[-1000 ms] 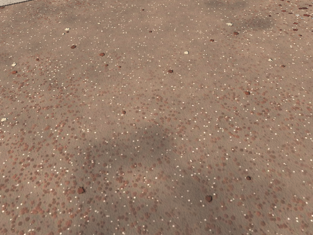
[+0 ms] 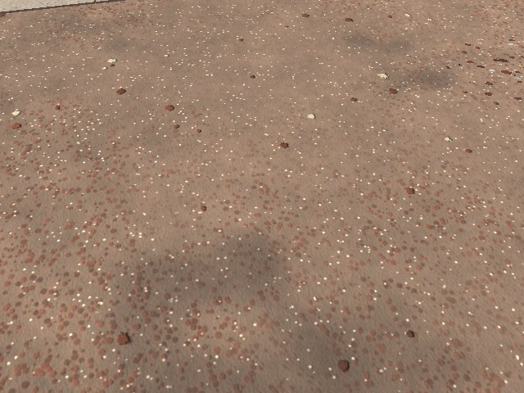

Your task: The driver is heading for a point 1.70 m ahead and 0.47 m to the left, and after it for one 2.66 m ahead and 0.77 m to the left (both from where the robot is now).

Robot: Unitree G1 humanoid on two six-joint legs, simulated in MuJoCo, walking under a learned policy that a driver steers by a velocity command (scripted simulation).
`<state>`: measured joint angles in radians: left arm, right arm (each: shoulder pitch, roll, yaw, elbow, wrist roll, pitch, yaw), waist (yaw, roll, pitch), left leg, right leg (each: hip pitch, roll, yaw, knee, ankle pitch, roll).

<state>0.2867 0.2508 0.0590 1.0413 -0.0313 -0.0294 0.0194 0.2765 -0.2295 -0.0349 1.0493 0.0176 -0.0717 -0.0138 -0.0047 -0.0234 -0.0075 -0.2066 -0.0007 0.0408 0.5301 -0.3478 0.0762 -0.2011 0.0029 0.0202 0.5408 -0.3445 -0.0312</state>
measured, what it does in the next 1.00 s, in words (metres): walks ahead: right foot, then left foot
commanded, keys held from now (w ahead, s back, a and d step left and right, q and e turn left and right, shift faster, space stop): w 0.44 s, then w+q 0.16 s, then q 0.40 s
